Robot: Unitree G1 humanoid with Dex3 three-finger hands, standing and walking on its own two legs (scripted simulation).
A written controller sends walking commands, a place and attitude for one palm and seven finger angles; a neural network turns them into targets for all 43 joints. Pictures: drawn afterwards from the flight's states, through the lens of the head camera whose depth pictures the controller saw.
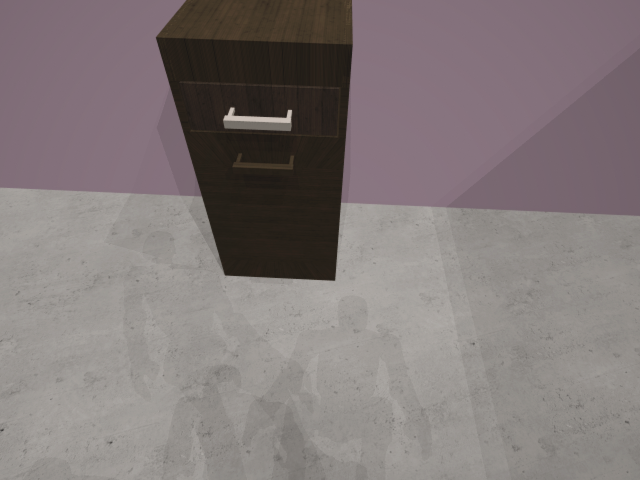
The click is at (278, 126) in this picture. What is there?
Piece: drawer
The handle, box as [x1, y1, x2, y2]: [223, 108, 291, 130]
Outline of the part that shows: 223,119 224,127 226,128 290,130 291,110 288,110 286,118 234,116 234,108 230,108 228,114 225,115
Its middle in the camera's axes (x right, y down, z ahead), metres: -0.16 -0.30 +0.96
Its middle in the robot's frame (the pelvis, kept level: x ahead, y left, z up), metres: +0.91 +0.20 -0.05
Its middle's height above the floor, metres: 0.73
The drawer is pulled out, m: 0.00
